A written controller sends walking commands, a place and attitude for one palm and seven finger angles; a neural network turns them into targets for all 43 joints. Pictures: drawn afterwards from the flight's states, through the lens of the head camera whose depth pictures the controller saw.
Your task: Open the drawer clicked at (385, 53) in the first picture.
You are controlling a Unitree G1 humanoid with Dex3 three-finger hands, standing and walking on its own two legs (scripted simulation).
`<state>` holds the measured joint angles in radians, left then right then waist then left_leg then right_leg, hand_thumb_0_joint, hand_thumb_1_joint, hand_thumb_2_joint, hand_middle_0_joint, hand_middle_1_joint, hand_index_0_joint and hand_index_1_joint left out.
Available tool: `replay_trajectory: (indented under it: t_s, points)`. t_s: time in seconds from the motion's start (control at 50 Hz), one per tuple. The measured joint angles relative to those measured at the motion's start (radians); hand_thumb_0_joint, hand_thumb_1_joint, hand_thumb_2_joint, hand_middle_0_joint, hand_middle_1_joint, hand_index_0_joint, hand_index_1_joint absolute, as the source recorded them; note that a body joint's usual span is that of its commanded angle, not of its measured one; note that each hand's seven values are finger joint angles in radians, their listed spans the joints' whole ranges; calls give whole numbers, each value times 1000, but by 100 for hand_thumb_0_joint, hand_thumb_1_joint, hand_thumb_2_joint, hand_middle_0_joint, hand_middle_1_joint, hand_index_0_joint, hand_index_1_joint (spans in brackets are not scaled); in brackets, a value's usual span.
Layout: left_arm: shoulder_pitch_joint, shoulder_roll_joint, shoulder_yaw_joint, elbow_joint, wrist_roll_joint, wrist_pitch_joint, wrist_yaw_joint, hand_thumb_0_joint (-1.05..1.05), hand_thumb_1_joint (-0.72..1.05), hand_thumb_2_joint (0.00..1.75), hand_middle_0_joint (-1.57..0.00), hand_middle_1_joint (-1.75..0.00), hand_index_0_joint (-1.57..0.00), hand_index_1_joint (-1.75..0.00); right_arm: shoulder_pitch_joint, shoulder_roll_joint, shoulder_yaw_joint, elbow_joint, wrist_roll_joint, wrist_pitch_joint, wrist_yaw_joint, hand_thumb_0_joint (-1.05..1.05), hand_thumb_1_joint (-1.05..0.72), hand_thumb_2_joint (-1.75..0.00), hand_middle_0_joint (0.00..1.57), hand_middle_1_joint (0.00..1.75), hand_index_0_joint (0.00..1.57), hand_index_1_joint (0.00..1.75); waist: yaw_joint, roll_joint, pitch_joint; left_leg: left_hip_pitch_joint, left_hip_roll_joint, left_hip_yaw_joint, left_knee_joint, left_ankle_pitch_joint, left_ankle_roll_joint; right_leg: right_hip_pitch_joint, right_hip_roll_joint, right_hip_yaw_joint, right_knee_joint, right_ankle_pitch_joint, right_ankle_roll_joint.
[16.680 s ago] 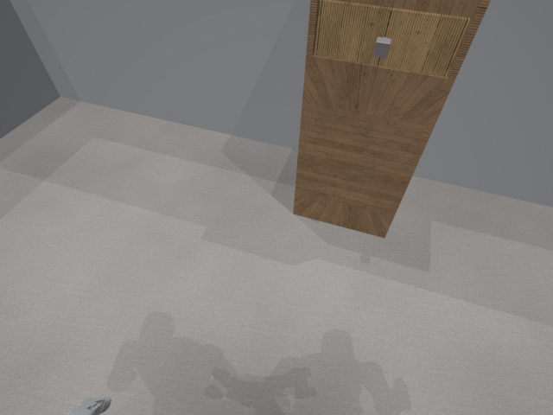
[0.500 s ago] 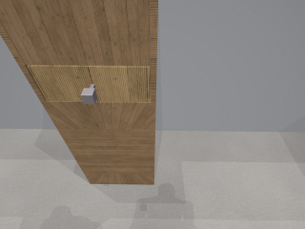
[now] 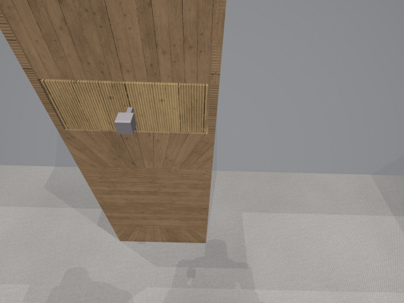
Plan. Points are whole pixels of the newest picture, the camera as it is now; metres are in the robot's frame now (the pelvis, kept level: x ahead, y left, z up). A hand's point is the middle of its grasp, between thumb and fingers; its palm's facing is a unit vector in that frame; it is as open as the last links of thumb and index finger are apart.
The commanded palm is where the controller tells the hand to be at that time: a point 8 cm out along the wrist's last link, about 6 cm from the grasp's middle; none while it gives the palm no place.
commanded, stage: look again from close up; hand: left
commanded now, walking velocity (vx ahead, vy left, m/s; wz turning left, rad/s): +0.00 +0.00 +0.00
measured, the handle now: (127, 118) +0.50 +0.21 +0.09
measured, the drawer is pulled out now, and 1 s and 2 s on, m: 0.00 0.00 0.00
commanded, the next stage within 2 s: raise the hand with hooked fingers in 0.26 s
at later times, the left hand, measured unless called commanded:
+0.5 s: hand out of the picture +0.13 +0.23 -0.09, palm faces -0.12 -0.81 -0.57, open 7.5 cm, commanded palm +0.12 +0.26 -0.03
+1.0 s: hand (75, 252) +0.20 +0.25 +0.01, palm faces +0.10 -0.08 -0.99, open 9.8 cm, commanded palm +0.18 +0.25 +0.07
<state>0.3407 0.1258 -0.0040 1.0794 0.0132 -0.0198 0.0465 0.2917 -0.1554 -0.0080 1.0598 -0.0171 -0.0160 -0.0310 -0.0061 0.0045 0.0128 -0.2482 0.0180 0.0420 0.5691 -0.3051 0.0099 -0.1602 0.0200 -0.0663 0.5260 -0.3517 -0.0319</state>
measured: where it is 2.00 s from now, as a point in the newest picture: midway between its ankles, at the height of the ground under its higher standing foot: outside the picture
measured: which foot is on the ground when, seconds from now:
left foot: down 0.00-1.00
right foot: down 0.00-1.00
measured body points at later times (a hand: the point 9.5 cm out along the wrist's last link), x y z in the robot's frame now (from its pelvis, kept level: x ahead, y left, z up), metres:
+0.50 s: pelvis +0.00 +0.03 +0.00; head +0.02 +0.02 +0.45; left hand +0.14 +0.27 -0.05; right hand +0.06 -0.21 -0.13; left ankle +0.00 +0.11 -0.73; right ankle -0.03 -0.08 -0.73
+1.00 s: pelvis -0.01 -0.02 -0.02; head +0.01 -0.04 +0.43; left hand +0.19 +0.25 +0.07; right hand +0.25 -0.20 -0.10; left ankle +0.00 +0.11 -0.73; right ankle -0.03 -0.08 -0.73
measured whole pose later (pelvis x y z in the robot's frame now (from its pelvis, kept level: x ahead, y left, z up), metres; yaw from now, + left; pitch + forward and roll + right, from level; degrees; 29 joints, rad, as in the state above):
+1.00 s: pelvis -0.01 -0.02 -0.02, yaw +2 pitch +6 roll +1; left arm 0.27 0.40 -0.02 -0.02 0.98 0.02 0.35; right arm 0.03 -0.22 0.01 0.57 -0.06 0.10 0.00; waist 0.10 0.04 -0.08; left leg -0.50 0.00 0.02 0.76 -0.36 0.00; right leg -0.45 0.03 -0.07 0.78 -0.44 -0.08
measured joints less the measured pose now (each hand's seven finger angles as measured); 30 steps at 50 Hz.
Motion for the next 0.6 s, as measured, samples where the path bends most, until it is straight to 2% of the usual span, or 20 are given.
replay_trajectory:
  t_s: [0.18, 0.38, 0.4, 0.42, 0.46, 0.48, 0.5, 0.54, 0.6]
  points:
    - [-62, 56, -1, -33, -2, 13, -9, 0, 91, 90, -19, -30, -20, -29, -7, -7, 22, 7, -3, -2, 8, 1, -93, -90, 20, 29, 19, 30, 6, -19, -8, 23, -35, 22, -60, 27, 31, 5, -35, 20, -26, 16, 26]
    - [-69, 55, -9, -11, -2, 14, -7, 0, 91, 90, -19, -30, -20, -29, -13, -9, 31, 28, 2, -5, 11, 1, -92, -90, 20, 29, 20, 30, 4, -17, 10, 32, -50, 32, -86, 35, 46, 12, -49, 28, -52, 25, 45]
    - [-26, 57, -14, -157, 49, 78, -3, 0, 91, 90, -20, -30, -20, -30, 3, -14, 31, -14, 14, -10, 10, 1, -92, -90, 20, 29, 20, 30, 9, -15, 13, 19, -49, 34, -76, 31, 47, -2, -48, 31, -42, 25, 43]
    - [28, 67, -25, -344, 101, 101, 13, 0, 91, 90, -20, -30, -20, -30, 26, -19, 32, -61, 21, -52, -1, 1, -92, -90, 20, 29, 20, 30, 20, -19, 14, 12, -52, 42, -77, 32, 46, -29, -53, 36, -10, 21, 29]
    - [107, 101, -56, -659, 176, 111, 85, 1, 89, 90, -20, -31, -21, -30, 51, -26, 23, -129, 34, -150, -24, 2, -92, -90, 20, 30, 20, 30, 22, -27, -4, -5, -70, 52, -88, 43, 44, -96, -64, 41, 81, 1, 14]
    - [116, 119, -68, -774, 223, 114, 118, 1, 89, 89, -20, -32, -21, -31, 51, -31, 16, -163, 34, -181, -28, 2, -92, -90, 20, 30, 20, 30, 13, -25, -11, -22, -80, 50, -80, 45, 45, -121, -62, 42, 97, 2, 9]
    - [108, 136, -76, -861, 288, 110, 149, 1, 88, 89, -20, -32, -21, -31, 43, -40, 11, -198, 27, -198, -29, 2, -92, -90, 20, 30, 20, 30, 2, -20, -21, -48, -89, 44, -59, 43, 48, -143, -60, 46, 104, -13, 4]
    - [60, 159, -74, -958, 446, 94, 208, 1, 85, 88, -20, -34, -21, -33, 7, -67, 1, -264, 7, -187, -20, 1, -91, -90, 20, 29, 20, 30, -9, 10, -49, -112, -87, 37, 1, 25, 52, -189, -52, 54, 125, -27, 7]
    - [15, 184, -44, -1012, 704, 69, 295, 1, 80, 86, -20, -37, -21, -36, -81, -90, -14, -350, -23, -104, 17, 1, -91, -90, 20, 29, 20, 30, 5, 40, -109, -199, -57, 60, 74, -6, 45, -282, -25, 76, 182, -27, 10]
